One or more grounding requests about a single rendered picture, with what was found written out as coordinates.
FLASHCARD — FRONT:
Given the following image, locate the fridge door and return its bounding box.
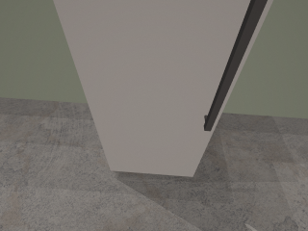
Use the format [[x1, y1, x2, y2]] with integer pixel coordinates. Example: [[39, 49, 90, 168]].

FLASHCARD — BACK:
[[53, 0, 273, 177]]

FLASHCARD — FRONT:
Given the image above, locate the handle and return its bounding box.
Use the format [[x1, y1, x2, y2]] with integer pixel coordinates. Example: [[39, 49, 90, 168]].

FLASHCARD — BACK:
[[204, 0, 268, 132]]

